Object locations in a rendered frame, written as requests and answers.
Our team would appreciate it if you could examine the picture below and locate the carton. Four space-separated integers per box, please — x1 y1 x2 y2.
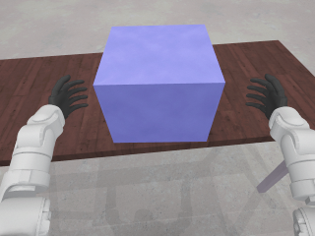
93 24 225 143

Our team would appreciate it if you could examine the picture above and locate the robot right forearm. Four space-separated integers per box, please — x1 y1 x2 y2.
269 106 315 206

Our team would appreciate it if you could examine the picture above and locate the robot right hand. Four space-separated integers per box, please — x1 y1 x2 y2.
245 74 287 120

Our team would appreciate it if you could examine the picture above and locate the table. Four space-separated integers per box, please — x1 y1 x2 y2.
0 40 315 194

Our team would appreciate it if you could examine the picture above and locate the robot right upper arm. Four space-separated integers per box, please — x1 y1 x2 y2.
292 207 315 236

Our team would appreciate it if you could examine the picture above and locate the robot left hand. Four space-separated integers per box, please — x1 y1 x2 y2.
48 75 89 120

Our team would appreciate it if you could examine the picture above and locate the robot left forearm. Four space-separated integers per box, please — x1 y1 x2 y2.
0 104 65 205

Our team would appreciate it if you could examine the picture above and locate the robot left upper arm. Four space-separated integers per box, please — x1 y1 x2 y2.
0 197 52 236

